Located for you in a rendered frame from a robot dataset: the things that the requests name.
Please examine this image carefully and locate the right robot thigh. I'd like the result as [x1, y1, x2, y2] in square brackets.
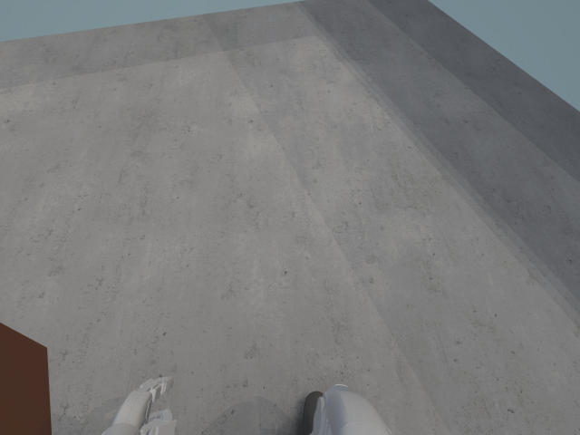
[316, 391, 392, 435]

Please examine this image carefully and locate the right robot foot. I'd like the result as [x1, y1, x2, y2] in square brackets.
[302, 391, 323, 435]

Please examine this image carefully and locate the robot left hand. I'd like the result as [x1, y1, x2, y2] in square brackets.
[112, 377, 177, 435]

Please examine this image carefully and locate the table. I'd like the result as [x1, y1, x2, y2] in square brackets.
[0, 323, 52, 435]

